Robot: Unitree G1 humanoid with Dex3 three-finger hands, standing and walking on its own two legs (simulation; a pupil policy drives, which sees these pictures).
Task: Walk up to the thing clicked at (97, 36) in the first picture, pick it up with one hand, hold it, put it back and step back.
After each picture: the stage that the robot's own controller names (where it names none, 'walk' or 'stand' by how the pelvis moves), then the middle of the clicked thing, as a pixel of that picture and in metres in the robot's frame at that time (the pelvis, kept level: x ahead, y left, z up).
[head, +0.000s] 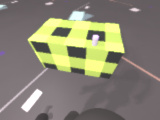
stand; (95, 40) +0.85 -0.01 -0.08
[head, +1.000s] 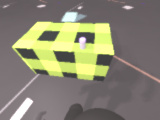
walk; (82, 43) +0.75 +0.16 -0.06
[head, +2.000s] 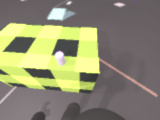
stand; (60, 58) +0.46 +0.29 -0.06
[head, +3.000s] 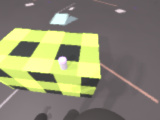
stand; (63, 63) +0.46 +0.26 -0.09
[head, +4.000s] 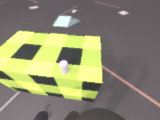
stand; (64, 67) +0.43 +0.25 -0.08
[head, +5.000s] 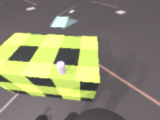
stand; (61, 68) +0.42 +0.28 -0.09
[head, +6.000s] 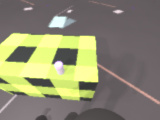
stand; (59, 68) +0.42 +0.29 -0.09
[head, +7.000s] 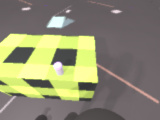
stand; (59, 69) +0.41 +0.29 -0.09
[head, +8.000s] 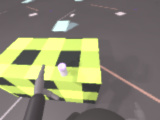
rise first; (63, 70) +0.41 +0.29 -0.08
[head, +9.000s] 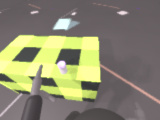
go down; (62, 67) +0.42 +0.30 -0.08
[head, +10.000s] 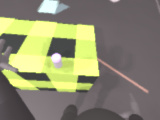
go down; (57, 61) +0.43 +0.26 -0.06
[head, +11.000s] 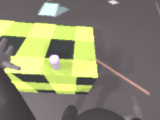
go down; (55, 62) +0.42 +0.28 -0.05
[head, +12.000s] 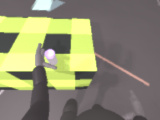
close in; (51, 57) +0.44 +0.29 -0.02
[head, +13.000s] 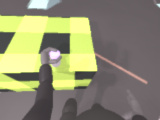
lift; (55, 58) +0.43 +0.24 -0.01
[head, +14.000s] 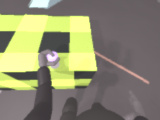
lift; (53, 60) +0.41 +0.25 -0.01
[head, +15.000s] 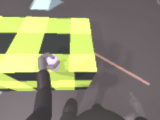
lift; (53, 63) +0.39 +0.26 -0.01
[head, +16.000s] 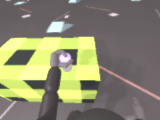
lift; (66, 63) +0.35 +0.18 +0.12
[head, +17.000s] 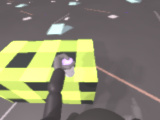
hold; (68, 67) +0.34 +0.17 +0.10
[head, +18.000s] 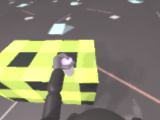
hold; (68, 66) +0.34 +0.17 +0.10
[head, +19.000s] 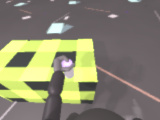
crouch; (68, 69) +0.33 +0.17 +0.08
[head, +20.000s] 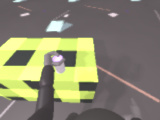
crouch; (59, 64) +0.36 +0.24 +0.08
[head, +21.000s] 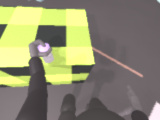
lower; (46, 53) +0.44 +0.28 +0.01
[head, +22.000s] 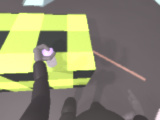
lower; (50, 57) +0.42 +0.27 +0.00
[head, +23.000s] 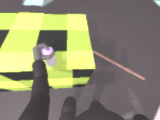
lower; (49, 56) +0.43 +0.27 +0.00
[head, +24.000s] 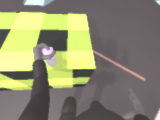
lower; (49, 56) +0.43 +0.27 +0.01
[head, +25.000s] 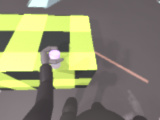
open; (55, 59) +0.41 +0.24 +0.00
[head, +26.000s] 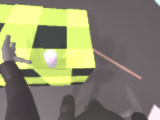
sink last; (51, 59) +0.40 +0.24 +0.00
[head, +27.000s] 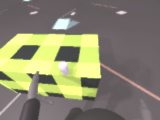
sink last; (64, 68) +0.40 +0.26 -0.04
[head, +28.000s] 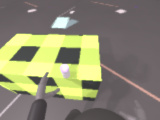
stand; (65, 71) +0.38 +0.25 -0.07
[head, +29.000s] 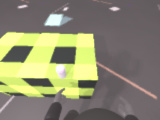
stand; (61, 72) +0.37 +0.26 -0.08
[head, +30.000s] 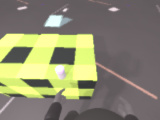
stand; (60, 72) +0.37 +0.26 -0.08
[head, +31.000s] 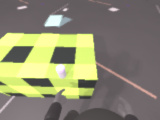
stand; (61, 71) +0.38 +0.26 -0.08
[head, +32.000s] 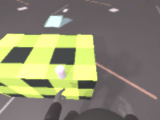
stand; (61, 72) +0.37 +0.26 -0.08
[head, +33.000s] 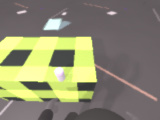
stand; (60, 74) +0.37 +0.26 -0.08
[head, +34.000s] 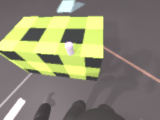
walk; (69, 49) +0.57 +0.24 -0.06
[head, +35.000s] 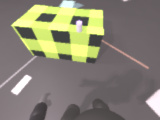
walk; (79, 26) +0.98 +0.17 -0.06
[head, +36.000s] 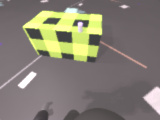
stand; (80, 27) +1.11 +0.21 -0.07
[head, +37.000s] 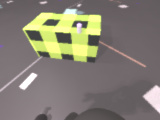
stand; (79, 28) +1.12 +0.22 -0.09
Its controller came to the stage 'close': yes
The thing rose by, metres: 0.21
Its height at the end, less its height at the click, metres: +0.00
